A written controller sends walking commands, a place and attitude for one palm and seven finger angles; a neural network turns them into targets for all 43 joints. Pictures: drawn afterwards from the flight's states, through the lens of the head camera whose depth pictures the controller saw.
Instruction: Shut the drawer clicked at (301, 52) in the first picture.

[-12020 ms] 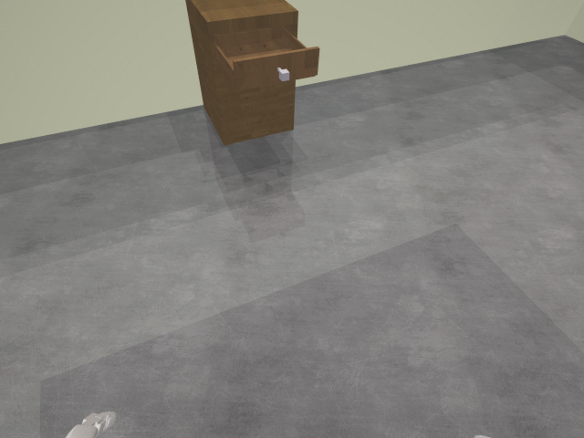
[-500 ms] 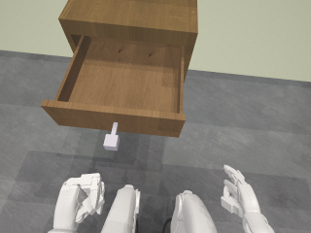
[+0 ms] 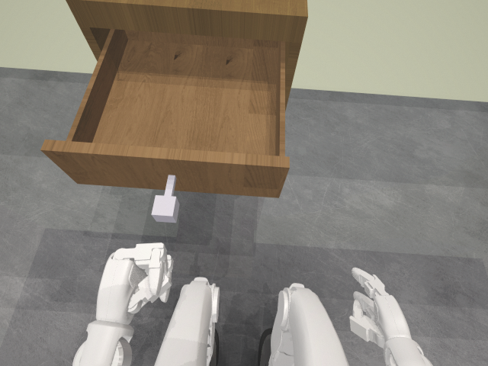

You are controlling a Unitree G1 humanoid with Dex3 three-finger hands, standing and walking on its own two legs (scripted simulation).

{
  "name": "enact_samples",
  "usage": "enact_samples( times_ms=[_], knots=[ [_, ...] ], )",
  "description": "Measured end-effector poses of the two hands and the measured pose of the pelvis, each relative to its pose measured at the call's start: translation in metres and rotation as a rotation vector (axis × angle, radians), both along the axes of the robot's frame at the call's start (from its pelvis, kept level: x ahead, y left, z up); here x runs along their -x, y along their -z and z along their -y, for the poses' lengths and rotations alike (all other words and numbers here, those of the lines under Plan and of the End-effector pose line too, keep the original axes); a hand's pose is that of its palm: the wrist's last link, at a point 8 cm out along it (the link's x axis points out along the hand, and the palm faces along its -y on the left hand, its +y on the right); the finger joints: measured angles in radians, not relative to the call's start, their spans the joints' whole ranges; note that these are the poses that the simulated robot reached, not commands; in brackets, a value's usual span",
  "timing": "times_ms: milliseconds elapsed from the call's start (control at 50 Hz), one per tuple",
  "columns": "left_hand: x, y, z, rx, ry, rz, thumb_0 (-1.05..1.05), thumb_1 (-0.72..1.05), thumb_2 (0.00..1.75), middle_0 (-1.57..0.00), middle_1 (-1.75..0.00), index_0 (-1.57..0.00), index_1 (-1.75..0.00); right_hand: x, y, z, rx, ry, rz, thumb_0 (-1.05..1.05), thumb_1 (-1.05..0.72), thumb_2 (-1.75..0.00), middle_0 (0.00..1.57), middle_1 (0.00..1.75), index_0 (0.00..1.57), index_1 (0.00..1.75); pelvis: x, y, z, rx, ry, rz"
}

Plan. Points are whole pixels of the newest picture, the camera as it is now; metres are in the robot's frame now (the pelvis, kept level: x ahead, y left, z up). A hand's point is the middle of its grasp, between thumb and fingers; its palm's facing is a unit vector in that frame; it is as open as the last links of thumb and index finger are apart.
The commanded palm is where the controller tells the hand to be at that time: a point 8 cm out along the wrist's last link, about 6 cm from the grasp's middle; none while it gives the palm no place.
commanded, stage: bring the fist close to the handle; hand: left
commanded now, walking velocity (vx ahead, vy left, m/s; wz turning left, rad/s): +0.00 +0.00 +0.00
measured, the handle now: (168, 198) +0.38 +0.16 -0.02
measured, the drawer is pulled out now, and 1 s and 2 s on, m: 0.28 0.28 0.16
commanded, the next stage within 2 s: push the drawer shut in 0.62 s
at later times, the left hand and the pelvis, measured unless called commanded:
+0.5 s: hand (173, 264) +0.27 +0.13 -0.01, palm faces -0.02 -1.00 +0.01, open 3.3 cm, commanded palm +0.25 +0.17 -0.02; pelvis +0.00 +0.01 -0.01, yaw -1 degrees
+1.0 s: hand (179, 248) +0.30 +0.12 -0.02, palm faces -0.06 -1.00 -0.03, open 3.1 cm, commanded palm +0.28 +0.17 -0.02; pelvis +0.00 +0.01 -0.02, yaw +0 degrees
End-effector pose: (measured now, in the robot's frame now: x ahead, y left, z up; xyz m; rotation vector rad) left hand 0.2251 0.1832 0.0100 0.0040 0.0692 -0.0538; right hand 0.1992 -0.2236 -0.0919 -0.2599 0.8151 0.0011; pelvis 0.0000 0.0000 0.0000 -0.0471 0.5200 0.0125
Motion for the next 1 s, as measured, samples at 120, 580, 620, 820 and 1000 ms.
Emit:
enact_samples(
  times_ms=[120,580,620,820,1000],
  knots=[
    [-0.014,0.027,0.006,0.007,0.028,-0.044,0.02,0.90,0.90,-1.40,-1.60,-1.40,-1.60,0.002,0.011,-0.003,0.014,-0.007,-0.004,0.01,-0.90,-0.90,0.20,0.30,0.20,0.29,0.004,0.012,-0.004,0.004,0.005,-0.016],
    [-0.025,0.017,-0.003,-0.003,-0.049,0.014,0.02,0.90,0.90,-1.40,-1.60,-1.40,-1.60,0.006,0.019,-0.018,-0.007,-0.019,-0.080,0.01,-0.90,-0.90,0.20,0.30,0.20,0.29,0.002,0.011,-0.013,0.010,0.000,-0.037],
    [-0.025,0.021,-0.001,-0.007,-0.030,0.007,0.02,0.90,0.90,-1.40,-1.60,-1.40,-1.60,0.004,0.019,-0.018,-0.005,-0.024,-0.078,0.01,-0.90,-0.90,0.20,0.30,0.20,0.29,0.002,0.012,-0.013,0.010,-0.001,-0.037],
    [-0.031,0.026,0.003,0.000,-0.019,-0.009,0.02,0.90,0.90,-1.40,-1.60,-1.40,-1.60,-0.005,0.018,-0.014,0.008,-0.017,-0.064,0.01,-0.90,-0.90,0.20,0.30,0.20,0.29,0.000,0.014,-0.012,0.011,0.000,-0.041],
    [-0.052,0.026,0.005,-0.022,0.002,0.032,-0.01,0.91,0.93,-1.40,-1.60,-1.40,-1.60,0.002,0.026,-0.012,0.005,-0.018,-0.096,0.01,-0.90,-0.90,0.20,0.30,0.20,0.29,0.001,0.016,-0.010,0.010,-0.002,-0.044]
  ],
)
